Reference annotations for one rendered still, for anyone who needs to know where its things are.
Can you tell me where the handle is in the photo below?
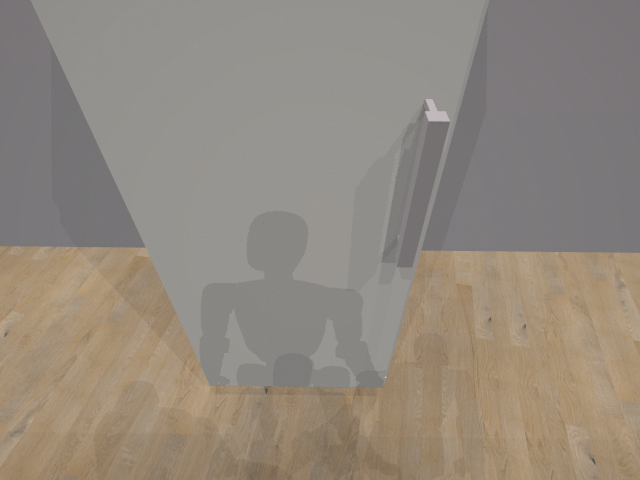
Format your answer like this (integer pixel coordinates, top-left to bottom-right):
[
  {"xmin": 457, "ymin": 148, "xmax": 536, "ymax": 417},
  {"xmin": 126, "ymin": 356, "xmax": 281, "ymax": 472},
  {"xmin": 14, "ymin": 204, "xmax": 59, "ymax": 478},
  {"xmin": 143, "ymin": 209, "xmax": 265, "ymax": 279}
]
[{"xmin": 395, "ymin": 99, "xmax": 450, "ymax": 268}]

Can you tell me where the fridge door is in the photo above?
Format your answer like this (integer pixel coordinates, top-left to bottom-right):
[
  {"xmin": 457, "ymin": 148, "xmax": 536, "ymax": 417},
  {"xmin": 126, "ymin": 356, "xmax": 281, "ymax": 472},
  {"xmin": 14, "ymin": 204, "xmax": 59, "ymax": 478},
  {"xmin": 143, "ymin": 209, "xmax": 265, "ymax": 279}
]
[{"xmin": 31, "ymin": 0, "xmax": 485, "ymax": 388}]

